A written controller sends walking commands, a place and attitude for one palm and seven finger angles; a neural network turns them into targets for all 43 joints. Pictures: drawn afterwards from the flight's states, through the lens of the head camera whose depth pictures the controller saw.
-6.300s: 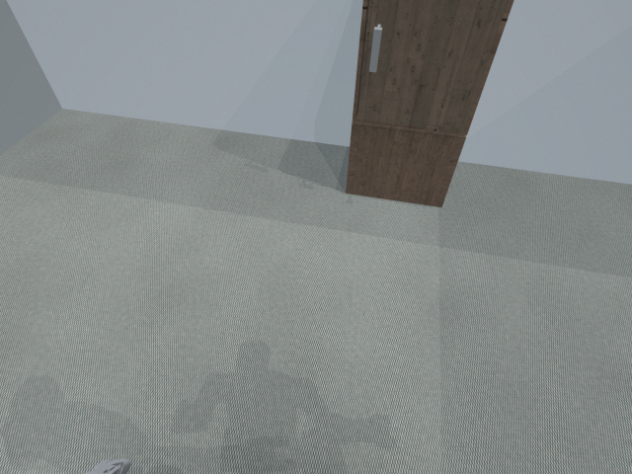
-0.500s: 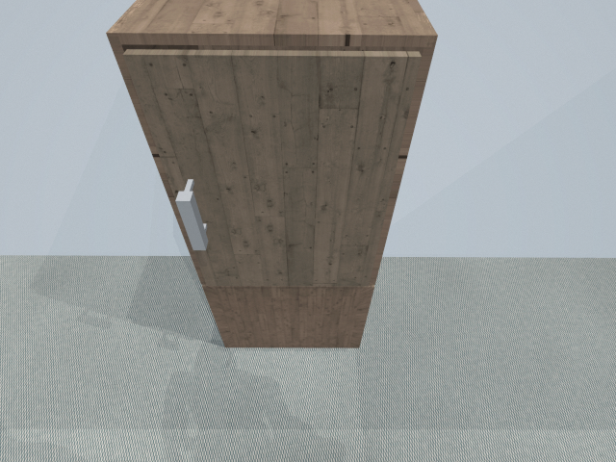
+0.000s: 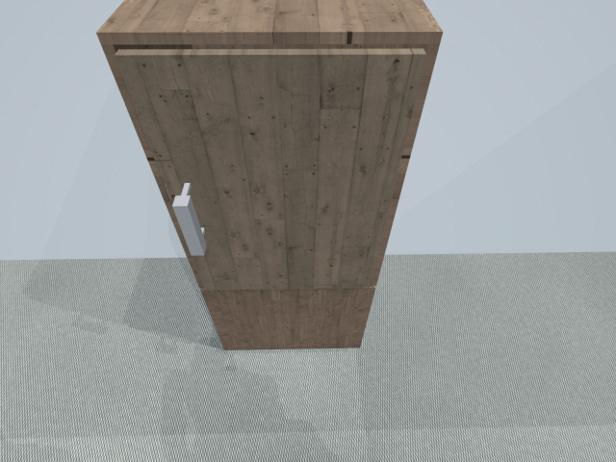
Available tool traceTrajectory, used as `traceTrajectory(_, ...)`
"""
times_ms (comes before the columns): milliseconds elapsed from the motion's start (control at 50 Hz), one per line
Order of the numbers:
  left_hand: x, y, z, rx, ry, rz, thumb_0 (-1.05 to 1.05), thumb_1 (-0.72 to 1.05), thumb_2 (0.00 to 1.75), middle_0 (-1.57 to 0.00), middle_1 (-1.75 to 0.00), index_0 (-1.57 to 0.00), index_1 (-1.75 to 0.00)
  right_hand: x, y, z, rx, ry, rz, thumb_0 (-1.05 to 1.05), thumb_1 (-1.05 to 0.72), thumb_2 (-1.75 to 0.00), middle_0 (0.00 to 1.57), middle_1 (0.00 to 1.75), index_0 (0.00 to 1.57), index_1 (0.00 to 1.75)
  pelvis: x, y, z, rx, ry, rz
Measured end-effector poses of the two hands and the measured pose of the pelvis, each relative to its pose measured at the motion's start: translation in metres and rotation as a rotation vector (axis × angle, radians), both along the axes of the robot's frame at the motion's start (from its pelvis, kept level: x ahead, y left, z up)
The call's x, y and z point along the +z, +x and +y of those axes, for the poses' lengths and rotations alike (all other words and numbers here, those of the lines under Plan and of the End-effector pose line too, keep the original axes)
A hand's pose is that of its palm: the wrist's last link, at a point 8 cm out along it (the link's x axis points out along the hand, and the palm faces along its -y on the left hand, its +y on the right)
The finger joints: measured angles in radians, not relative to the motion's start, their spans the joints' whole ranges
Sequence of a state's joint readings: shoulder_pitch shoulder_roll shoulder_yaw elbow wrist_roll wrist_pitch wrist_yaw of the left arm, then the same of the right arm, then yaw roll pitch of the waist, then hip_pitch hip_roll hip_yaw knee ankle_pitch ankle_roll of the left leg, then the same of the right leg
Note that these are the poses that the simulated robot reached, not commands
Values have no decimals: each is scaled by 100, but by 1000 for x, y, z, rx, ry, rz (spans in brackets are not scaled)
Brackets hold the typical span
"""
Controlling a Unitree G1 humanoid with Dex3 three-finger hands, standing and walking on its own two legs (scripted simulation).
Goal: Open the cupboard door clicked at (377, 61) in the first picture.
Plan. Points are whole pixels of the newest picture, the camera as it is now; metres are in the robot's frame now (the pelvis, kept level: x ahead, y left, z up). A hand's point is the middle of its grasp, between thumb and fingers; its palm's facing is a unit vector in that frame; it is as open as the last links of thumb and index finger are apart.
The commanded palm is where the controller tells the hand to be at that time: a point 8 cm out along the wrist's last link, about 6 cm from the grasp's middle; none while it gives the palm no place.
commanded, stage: look again from close up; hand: left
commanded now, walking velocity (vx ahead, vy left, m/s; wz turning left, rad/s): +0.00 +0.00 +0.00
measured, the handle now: (192, 219) +0.54 +0.24 -0.05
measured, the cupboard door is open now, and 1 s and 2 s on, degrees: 0 0 0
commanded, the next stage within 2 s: raise the hand with hooked fingers in 0.44 s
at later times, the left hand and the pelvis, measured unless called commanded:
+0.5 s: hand out of the picture +0.03 +0.20 -0.17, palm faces +0.00 -0.98 -0.20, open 7.4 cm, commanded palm none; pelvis +0.01 +0.02 +0.00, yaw +0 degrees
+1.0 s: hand (160, 454) +0.15 +0.20 -0.08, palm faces +0.13 -0.99 -0.03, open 8.8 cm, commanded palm +0.15 +0.26 -0.06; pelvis -0.04 -0.02 -0.10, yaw +1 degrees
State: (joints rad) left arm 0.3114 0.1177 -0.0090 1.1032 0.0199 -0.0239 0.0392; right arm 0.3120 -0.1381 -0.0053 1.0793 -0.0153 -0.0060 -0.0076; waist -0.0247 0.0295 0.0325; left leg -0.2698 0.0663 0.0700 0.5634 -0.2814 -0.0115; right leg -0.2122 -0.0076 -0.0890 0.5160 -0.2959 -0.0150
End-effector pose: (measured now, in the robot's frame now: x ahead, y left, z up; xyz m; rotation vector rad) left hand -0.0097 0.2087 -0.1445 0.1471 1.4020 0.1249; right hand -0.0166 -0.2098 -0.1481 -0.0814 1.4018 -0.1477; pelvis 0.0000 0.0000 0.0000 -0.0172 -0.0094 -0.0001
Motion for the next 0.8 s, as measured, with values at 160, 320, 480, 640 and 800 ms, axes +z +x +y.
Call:
traceTrajectory(160, 2, 18, 23, 11, 19, -48, 1, 91, 89, -20, -29, -20, -30, 3, 21, 6, 42, -27, -31, 2, -93, -90, 19, 30, 20, 30, 1, 8, 14, -1, 16, -10)
traceTrajectory(320, 4, 31, 37, -3, 28, -62, 0, 91, 89, -20, -29, -20, -30, 8, 36, 4, 53, -50, -54, 1, -92, -90, 20, 30, 20, 30, 3, 11, 19, -6, 20, -10)
traceTrajectory(480, 4, 36, 40, -7, 27, -62, 0, 91, 89, -20, -29, -20, -30, 11, 45, 2, 59, -60, -62, 1, -92, -90, 20, 30, 20, 30, 4, 14, 20, -8, 20, -13)
traceTrajectory(640, 60, 101, 46, 100, 71, -518, 2, 89, 89, -20, -30, -20, -31, 26, 74, -6, 55, -101, -304, 1, -91, -90, 20, 30, 20, 30, 1, 8, 18, 1, 33, 6)
traceTrajectory(800, 136, 189, 33, -15, -26, -1360, 1, 79, 84, -21, -37, -20, -38, 40, 155, -34, 151, -140, -719, 1, -90, -90, 20, 30, 20, 30, -38, -20, 1, 10, 27, 164)
